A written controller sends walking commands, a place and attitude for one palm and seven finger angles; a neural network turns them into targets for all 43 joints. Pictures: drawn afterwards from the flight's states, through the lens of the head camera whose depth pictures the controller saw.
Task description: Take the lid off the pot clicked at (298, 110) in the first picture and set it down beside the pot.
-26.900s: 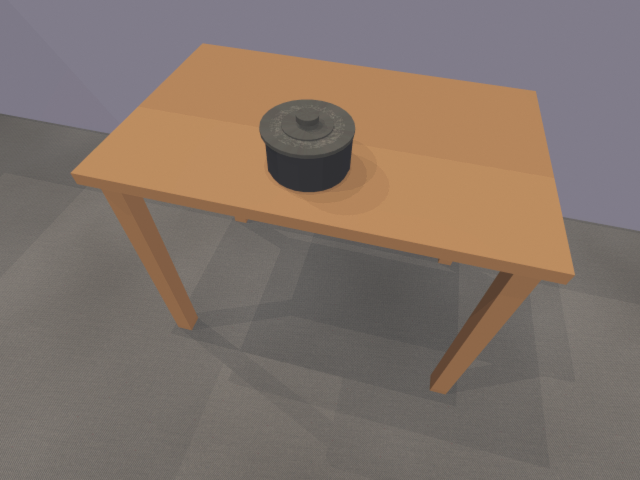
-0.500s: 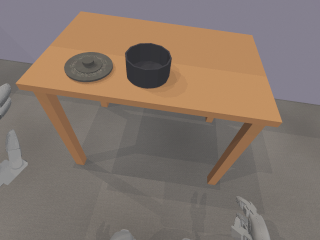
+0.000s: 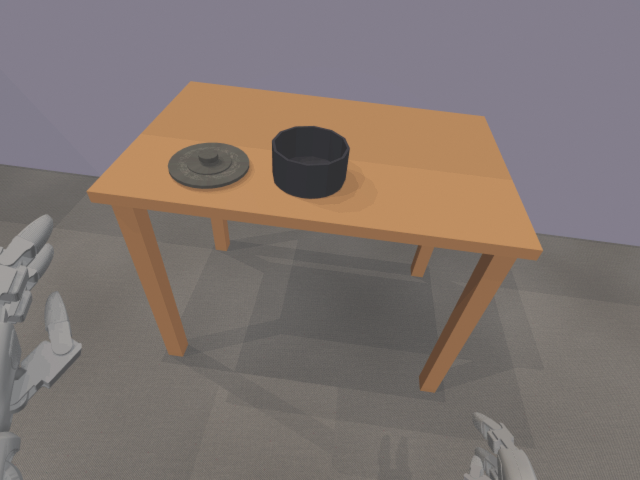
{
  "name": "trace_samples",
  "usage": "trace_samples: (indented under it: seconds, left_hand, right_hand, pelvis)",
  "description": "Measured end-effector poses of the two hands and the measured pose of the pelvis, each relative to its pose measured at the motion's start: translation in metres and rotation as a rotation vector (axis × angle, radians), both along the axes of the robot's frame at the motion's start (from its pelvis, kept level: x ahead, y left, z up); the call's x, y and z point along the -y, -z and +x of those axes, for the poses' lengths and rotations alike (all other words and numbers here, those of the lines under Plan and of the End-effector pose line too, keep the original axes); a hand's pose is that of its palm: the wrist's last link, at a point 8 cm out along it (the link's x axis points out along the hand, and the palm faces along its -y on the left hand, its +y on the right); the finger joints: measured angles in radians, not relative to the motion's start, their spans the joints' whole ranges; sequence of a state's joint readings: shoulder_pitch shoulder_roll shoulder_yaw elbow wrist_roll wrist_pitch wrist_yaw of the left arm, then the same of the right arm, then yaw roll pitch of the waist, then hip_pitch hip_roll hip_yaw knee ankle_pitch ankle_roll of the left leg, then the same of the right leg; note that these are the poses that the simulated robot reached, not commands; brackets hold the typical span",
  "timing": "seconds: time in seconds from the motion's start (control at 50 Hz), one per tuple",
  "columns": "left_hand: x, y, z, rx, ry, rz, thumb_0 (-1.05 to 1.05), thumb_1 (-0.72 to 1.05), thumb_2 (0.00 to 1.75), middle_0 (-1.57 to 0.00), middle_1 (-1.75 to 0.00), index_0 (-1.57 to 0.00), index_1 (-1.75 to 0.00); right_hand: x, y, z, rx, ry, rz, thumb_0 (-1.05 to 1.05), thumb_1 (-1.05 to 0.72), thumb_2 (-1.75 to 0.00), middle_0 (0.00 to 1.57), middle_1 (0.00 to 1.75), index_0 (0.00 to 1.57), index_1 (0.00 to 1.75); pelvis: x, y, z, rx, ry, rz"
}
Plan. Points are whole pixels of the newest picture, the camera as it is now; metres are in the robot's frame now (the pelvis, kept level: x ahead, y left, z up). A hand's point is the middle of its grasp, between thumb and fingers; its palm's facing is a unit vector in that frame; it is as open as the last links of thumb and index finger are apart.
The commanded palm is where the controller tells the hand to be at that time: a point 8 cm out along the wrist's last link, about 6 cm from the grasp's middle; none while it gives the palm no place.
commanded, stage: stop stepping back and stand still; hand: left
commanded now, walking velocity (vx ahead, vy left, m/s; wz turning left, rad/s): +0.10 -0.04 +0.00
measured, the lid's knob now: (208, 155) +0.80 +0.28 -0.02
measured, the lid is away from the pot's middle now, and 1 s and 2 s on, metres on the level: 0.24 0.24 0.24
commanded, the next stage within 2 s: let the arm hang, fingers relaxed in 1.44 s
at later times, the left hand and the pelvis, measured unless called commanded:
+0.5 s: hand out of the picture +0.15 +0.21 -0.11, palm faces +0.10 -0.96 -0.27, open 7.4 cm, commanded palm none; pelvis -0.02 +0.00 -0.01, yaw +3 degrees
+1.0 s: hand out of the picture -0.01 +0.17 -0.17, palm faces +0.08 -0.97 -0.22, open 7.3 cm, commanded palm none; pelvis +0.03 -0.01 +0.00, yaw +3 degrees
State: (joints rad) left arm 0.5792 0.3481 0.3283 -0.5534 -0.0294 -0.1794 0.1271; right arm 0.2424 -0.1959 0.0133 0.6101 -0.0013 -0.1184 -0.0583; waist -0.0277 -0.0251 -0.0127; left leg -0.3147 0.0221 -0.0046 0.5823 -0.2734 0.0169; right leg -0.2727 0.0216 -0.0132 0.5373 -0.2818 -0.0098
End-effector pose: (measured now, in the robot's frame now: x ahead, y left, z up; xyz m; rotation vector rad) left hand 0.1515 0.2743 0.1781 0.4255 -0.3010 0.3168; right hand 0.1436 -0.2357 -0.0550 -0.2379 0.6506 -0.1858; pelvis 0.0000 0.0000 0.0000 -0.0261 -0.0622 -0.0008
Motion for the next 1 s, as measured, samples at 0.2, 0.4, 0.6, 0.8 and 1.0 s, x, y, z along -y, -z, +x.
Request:
trace_samples:
  seconds: [0.2, 0.4, 0.6, 0.8, 1.0]
  left_hand:
    - [0.001, -0.018, -0.02, 0.021, -0.011, 0.106, 0.02, 0.89, 0.9, -0.21, -0.31, -0.21, -0.31]
    - [-0.023, 0.113, 0.016, -0.409, -0.076, -0.134, 0.0, 0.9, 0.9, -0.2, -0.3, -0.2, -0.31]
    - [0.061, 0.327, -0.105, -1.417, -0.11, -0.483, 0.0, 0.95, 0.9, -0.2, -0.3, -0.2, -0.3]
    - [0.037, 0.32, -0.184, -1.669, -0.297, -0.504, 0.0, 0.96, 0.9, -0.2, -0.3, -0.2, -0.3]
    - [0.054, 0.316, -0.163, -1.671, -0.304, -0.509, 0.01, 0.92, 0.9, -0.2, -0.3, -0.2, -0.3]
  right_hand:
    - [0.004, 0.008, -0.013, -0.028, -0.009, 0.015, 0.02, -0.9, -0.9, 0.2, 0.3, 0.2, 0.3]
    - [0.008, 0.041, -0.032, -0.201, -0.058, 0.002, 0.01, -0.91, -0.9, 0.2, 0.29, 0.2, 0.3]
    - [0.019, 0.068, -0.102, -0.494, 0.075, 0.048, 0.01, -0.91, -0.9, 0.2, 0.29, 0.2, 0.3]
    - [0.002, 0.072, -0.163, -0.803, 0.118, 0.087, 0.01, -0.91, -0.9, 0.2, 0.29, 0.2, 0.3]
    - [-0.012, 0.085, -0.119, -0.731, 0.1, 0.151, 0.01, -0.91, -0.9, 0.2, 0.29, 0.2, 0.3]
  pelvis:
    - [0.007, 0.001, -0.012, 0.001, -0.025, 0.018]
    - [-0.008, 0.01, -0.019, -0.059, -0.085, 0.001]
    - [0.009, 0.01, -0.014, -0.046, -0.061, 0.013]
    - [0.008, -0.003, 0.008, -0.074, -0.064, 0.008]
    - [0.011, -0.004, 0.026, -0.066, -0.052, 0.015]
